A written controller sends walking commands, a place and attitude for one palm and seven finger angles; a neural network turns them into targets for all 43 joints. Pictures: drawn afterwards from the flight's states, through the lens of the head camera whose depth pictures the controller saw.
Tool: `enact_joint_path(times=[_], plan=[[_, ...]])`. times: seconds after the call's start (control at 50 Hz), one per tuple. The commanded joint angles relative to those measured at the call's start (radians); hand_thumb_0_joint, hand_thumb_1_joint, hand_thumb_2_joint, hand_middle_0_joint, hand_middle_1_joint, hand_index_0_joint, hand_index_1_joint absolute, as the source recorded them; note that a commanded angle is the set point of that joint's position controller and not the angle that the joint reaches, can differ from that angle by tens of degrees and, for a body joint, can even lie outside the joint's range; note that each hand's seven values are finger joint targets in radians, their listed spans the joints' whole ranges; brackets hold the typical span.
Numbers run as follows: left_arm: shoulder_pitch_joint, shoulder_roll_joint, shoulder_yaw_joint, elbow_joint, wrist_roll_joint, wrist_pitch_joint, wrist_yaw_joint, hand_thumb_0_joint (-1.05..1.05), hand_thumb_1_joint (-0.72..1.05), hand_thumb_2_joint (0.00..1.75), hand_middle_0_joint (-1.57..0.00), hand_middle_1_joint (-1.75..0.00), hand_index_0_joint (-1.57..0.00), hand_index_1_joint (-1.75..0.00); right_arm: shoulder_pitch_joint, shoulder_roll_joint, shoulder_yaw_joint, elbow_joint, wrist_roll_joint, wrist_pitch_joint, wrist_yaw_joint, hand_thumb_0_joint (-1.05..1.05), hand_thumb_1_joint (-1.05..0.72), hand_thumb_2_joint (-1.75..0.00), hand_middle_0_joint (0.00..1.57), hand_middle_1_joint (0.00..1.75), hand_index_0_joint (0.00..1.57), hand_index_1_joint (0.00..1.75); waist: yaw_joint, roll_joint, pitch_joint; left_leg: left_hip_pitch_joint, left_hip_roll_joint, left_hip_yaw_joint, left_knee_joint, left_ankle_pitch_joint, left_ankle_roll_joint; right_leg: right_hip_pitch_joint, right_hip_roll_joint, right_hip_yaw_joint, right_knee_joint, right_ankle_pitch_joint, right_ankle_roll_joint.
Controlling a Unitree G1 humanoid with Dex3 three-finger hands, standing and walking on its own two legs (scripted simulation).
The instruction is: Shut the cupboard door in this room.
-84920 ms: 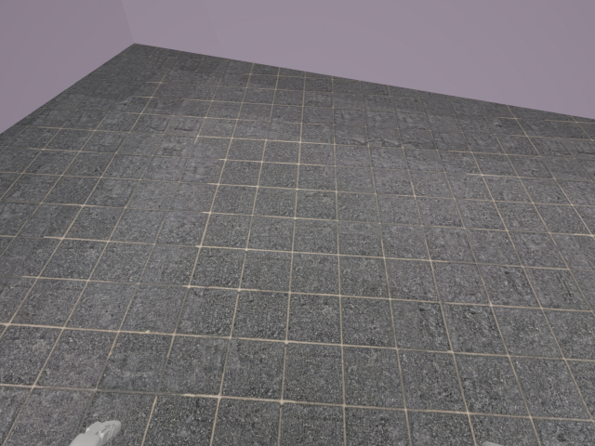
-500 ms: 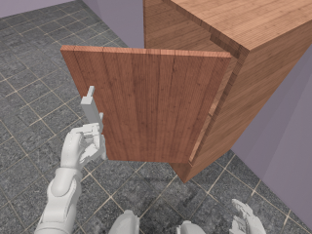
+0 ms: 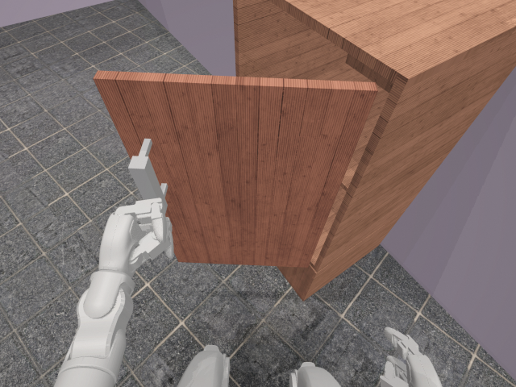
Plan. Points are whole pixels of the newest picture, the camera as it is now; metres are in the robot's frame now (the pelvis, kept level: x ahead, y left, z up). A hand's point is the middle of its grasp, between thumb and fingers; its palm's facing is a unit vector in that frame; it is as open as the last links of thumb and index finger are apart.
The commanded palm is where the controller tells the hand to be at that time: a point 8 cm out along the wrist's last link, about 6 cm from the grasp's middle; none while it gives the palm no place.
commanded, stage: push the door shut along its arc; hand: left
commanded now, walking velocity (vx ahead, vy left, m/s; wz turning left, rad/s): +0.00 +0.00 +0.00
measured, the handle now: (153, 178) +0.43 +0.20 +0.05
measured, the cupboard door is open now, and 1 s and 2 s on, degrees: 53 37 20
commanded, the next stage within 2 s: pull the fist back off the door in 1.82 s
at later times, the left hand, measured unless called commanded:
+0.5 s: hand (173, 199) +0.39 +0.15 +0.05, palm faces -0.16 -0.99 -0.04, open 3.1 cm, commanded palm +0.38 +0.19 +0.05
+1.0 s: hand (199, 171) +0.45 +0.12 +0.05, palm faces -0.29 -0.96 -0.05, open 3.1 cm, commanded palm +0.45 +0.16 +0.05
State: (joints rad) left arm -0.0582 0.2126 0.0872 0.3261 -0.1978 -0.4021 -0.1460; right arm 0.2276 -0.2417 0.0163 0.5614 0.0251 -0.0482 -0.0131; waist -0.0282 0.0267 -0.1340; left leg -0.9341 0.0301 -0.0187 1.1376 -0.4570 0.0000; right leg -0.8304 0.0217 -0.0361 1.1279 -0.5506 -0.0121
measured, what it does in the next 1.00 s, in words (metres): stands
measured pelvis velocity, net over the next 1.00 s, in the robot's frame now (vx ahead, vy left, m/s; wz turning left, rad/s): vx -0.01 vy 0.01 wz -0.02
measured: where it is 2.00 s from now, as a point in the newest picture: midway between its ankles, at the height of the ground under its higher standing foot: outside the picture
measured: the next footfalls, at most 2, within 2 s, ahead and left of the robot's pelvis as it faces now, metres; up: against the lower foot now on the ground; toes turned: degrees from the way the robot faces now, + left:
none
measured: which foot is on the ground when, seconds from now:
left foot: down 0.00-1.00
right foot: down 0.00-1.00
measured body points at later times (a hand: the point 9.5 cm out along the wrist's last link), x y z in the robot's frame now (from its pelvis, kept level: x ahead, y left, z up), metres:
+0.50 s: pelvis -0.01 +0.01 -0.01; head +0.08 +0.01 +0.44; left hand +0.39 +0.21 +0.06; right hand +0.11 -0.25 -0.11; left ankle +0.05 +0.12 -0.65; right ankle +0.00 -0.12 -0.65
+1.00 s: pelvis -0.01 +0.01 -0.02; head +0.10 +0.02 +0.42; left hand +0.46 +0.17 +0.05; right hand +0.05 -0.25 -0.13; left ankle +0.05 +0.12 -0.65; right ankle +0.00 -0.12 -0.65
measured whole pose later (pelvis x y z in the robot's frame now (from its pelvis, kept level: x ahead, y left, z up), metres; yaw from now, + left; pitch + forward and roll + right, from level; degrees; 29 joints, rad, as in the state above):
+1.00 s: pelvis -0.01 +0.01 -0.02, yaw -1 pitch +20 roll -3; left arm -0.77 0.35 0.16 1.03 -0.15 -0.42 -0.35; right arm 0.31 -0.26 0.02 0.65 0.03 -0.02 0.00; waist -0.12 0.04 -0.13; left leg -1.10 0.03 -0.02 1.20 -0.45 0.02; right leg -0.99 0.03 -0.03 1.18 -0.54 0.00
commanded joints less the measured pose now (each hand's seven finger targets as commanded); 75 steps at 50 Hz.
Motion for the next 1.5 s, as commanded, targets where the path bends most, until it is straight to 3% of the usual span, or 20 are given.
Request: enact_joint_path(times=[0.0,0.08,0.14,0.24,0.34,0.36,0.42,0.46,0.52,0.64,0.76,0.84,0.88,0.9,0.96,1.16,1.2,1.24,1.34,1.48], plan=[[-0.314,0.164,0.077,-0.193,-0.009,-0.057,-0.01,0.0,0.9,0.9,-1.3,-1.5,-1.3,-1.5,-0.008,-0.14,-0.055,-0.128,0.001,-0.042,-0.023,0.0,-0.9,-0.9,0.2,0.3,0.2,0.3,-0.026,0.006,-0.278,0.245,-0.022,-0.003,-0.143,0.144,0.028,0.072,0.0,0.033,-0.191,0.241,-0.007],[-0.411,0.143,0.049,-0.168,-0.012,-0.082,-0.028,0.0,0.9,0.9,-1.3,-1.5,-1.3,-1.5,-0.003,-0.143,-0.055,-0.11,0.0,-0.057,-0.028,0.0,-0.9,-0.9,0.2,0.3,0.2,0.3,-0.042,0.032,-0.298,0.272,-0.02,-0.013,-0.128,0.138,0.028,0.033,0.002,0.031,-0.182,0.226,-0.01],[-0.45,0.142,0.045,-0.078,-0.019,-0.073,-0.054,0.0,0.9,0.9,-1.3,-1.5,-1.3,-1.5,0.009,-0.149,-0.056,-0.097,0.005,-0.06,-0.03,0.0,-0.9,-0.9,0.2,0.3,0.2,0.3,-0.051,0.0,-0.292,0.259,-0.018,-0.015,-0.13,0.12,0.027,0.023,0.002,0.028,-0.188,0.205,-0.009],[-0.502,0.189,0.089,0.062,-0.01,-0.023,-0.083,0.0,0.9,0.9,-1.3,-1.5,-1.3,-1.5,0.036,-0.16,-0.056,-0.09,0.009,-0.045,-0.025,0.0,-0.9,-0.9,0.2,0.3,0.2,0.3,-0.036,0.001,-0.299,0.239,-0.02,-0.015,-0.135,0.136,0.025,0.028,-0.001,0.03,-0.183,0.225,-0.012],[-0.625,0.177,0.071,0.093,-0.018,-0.02,-0.113,0.0,0.9,0.9,-1.3,-1.5,-1.3,-1.5,0.056,-0.162,-0.059,-0.084,0.012,-0.038,-0.02,0.0,-0.9,-0.9,0.2,0.3,0.2,0.3,-0.06,-0.005,-0.32,0.246,-0.021,-0.015,-0.122,0.145,0.03,0.022,-0.002,0.029,-0.184,0.238,-0.009],[-0.648,0.219,0.105,0.104,-0.018,-0.026,-0.115,0.0,0.9,0.9,-1.3,-1.5,-1.3,-1.5,0.061,-0.169,-0.06,-0.081,0.011,-0.038,-0.024,0.0,-0.9,-0.9,0.2,0.3,0.2,0.3,-0.057,-0.018,-0.329,0.238,-0.02,-0.018,-0.116,0.142,0.033,0.022,0.002,0.032,-0.181,0.23,-0.011],[-0.763,0.201,0.083,0.163,-0.014,-0.043,-0.131,0.0,0.9,0.9,-1.3,-1.5,-1.3,-1.5,0.074,-0.168,-0.059,-0.06,0.011,-0.037,-0.024,0.0,-0.9,-0.9,0.2,0.3,0.2,0.3,-0.079,-0.015,-0.322,0.241,-0.019,-0.027,-0.109,0.133,0.032,-0.015,0.002,0.027,-0.173,0.217,-0.011],[-0.803,0.214,0.082,0.167,-0.005,-0.054,-0.142,0.0,0.9,0.9,-1.3,-1.5,-1.3,-1.5,0.085,-0.175,-0.064,-0.054,0.01,-0.039,-0.024,0.0,-0.9,-0.9,0.2,0.3,0.2,0.3,-0.08,0.033,-0.364,0.277,-0.017,-0.033,-0.099,0.155,0.032,-0.044,0.004,0.023,-0.156,0.227,-0.016],[-0.861,0.152,0.026,0.222,-0.002,-0.049,-0.159,0.0,0.9,0.9,-1.3,-1.5,-1.3,-1.5,0.097,-0.174,-0.067,-0.039,0.013,-0.037,-0.016,0.0,-0.9,-0.9,0.2,0.3,0.2,0.3,-0.095,0.058,-0.368,0.331,-0.012,-0.053,-0.112,0.152,0.024,-0.099,0.005,0.005,-0.155,0.203,-0.021],[-1.006,0.188,0.046,0.304,0.014,-0.05,-0.159,0.0,0.9,0.9,-1.3,-1.5,-1.3,-1.5,0.124,-0.184,-0.069,-0.022,0.01,-0.024,-0.013,0.0,-0.9,-0.9,0.2,0.3,0.2,0.3,-0.112,0.049,-0.384,0.335,-0.011,-0.069,-0.111,0.153,0.027,-0.135,0.008,-0.003,-0.145,0.193,-0.023],[-1.046,0.278,0.134,0.385,0.026,-0.069,-0.155,0.0,0.9,0.9,-1.3,-1.5,-1.3,-1.5,0.153,-0.192,-0.069,-0.014,0.003,-0.013,-0.005,0.0,-0.9,-0.9,0.2,0.3,0.2,0.3,-0.099,0.059,-0.445,0.34,-0.01,-0.07,-0.093,0.209,0.027,-0.126,0.014,-0.003,-0.124,0.226,-0.028],[-1.117,0.255,0.102,0.433,0.036,-0.08,-0.179,0.0,0.9,0.9,-1.3,-1.5,-1.3,-1.5,0.159,-0.187,-0.066,-0.007,0.003,-0.003,-0.001,0.0,-0.9,-0.9,0.2,0.3,0.2,0.3,-0.119,0.056,-0.435,0.319,-0.009,-0.065,-0.081,0.196,0.028,-0.139,0.013,0.003,-0.123,0.223,-0.024],[-1.152,0.295,0.127,0.464,0.038,-0.084,-0.19,0.0,0.9,0.9,-1.3,-1.5,-1.3,-1.5,0.167,-0.194,-0.065,-0.001,0.003,-0.001,-0.003,0.0,-0.9,-0.9,0.2,0.3,0.2,0.3,-0.125,0.056,-0.428,0.305,-0.008,-0.064,-0.072,0.2,0.03,-0.145,0.015,0.007,-0.12,0.23,-0.026],[-1.175,0.261,0.094,0.474,0.037,-0.082,-0.199,0.0,0.9,0.9,-1.3,-1.5,-1.3,-1.5,0.169,-0.191,-0.065,0.0,0.005,0.001,-0.002,0.0,-0.9,-0.9,0.2,0.3,0.2,0.3,-0.14,0.055,-0.426,0.306,-0.008,-0.066,-0.071,0.189,0.032,-0.159,0.017,0.005,-0.122,0.218,-0.024],[-1.236,0.261,0.089,0.498,0.035,-0.08,-0.216,0.0,0.9,0.9,-1.3,-1.5,-1.3,-1.5,0.183,-0.196,-0.067,0.007,0.005,0.0,-0.004,0.0,-0.9,-0.9,0.2,0.3,0.2,0.3,-0.156,0.062,-0.431,0.308,-0.009,-0.069,-0.059,0.184,0.037,-0.186,0.02,0.005,-0.119,0.21,-0.026],[-1.265,0.421,0.215,0.603,0.051,-0.034,-0.242,0.0,0.9,0.9,-1.3,-1.5,-1.3,-1.5,0.216,-0.203,-0.057,0.008,0.0,0.013,0.003,0.0,-0.9,-0.9,0.2,0.3,0.2,0.3,-0.144,0.049,-0.48,0.185,-0.013,-0.041,-0.003,0.224,0.047,-0.116,0.023,0.028,-0.088,0.277,-0.023],[-1.292,0.392,0.183,0.6,0.058,-0.028,-0.252,0.0,0.9,0.9,-1.3,-1.5,-1.3,-1.5,0.213,-0.199,-0.056,0.006,0.0,0.016,0.007,0.0,-0.9,-0.9,0.2,0.3,0.2,0.3,-0.157,0.059,-0.48,0.18,-0.011,-0.04,0.003,0.221,0.046,-0.127,0.023,0.029,-0.087,0.277,-0.02],[-1.286,0.419,0.199,0.58,0.061,-0.03,-0.265,0.0,0.9,0.9,-1.3,-1.5,-1.3,-1.5,0.216,-0.203,-0.06,0.0,-0.001,0.016,0.008,0.0,-0.9,-0.9,0.2,0.3,0.2,0.3,-0.146,0.069,-0.508,0.188,-0.011,-0.04,0.011,0.242,0.044,-0.111,0.025,0.033,-0.081,0.297,-0.022],[-1.409,0.313,0.089,0.601,0.059,-0.004,-0.289,0.0,0.9,0.9,-1.3,-1.5,-1.3,-1.5,0.228,-0.205,-0.064,0.025,0.002,0.014,0.006,0.0,-0.9,-0.9,0.2,0.3,0.2,0.3,-0.205,0.084,-0.471,0.23,-0.006,-0.06,0.02,0.21,0.048,-0.23,0.03,0.016,-0.088,0.237,-0.021],[-1.564,0.302,0.062,0.59,0.058,0.013,-0.295,0.0,0.9,0.9,-1.3,-1.5,-1.3,-1.5,0.246,-0.211,-0.062,0.063,-0.008,-0.009,-0.004,0.0,-0.9,-0.9,0.2,0.3,0.2,0.3,-0.234,0.131,-0.522,0.294,-0.003,-0.08,0.04,0.238,0.051,-0.302,0.03,0.003,-0.078,0.225,-0.027]])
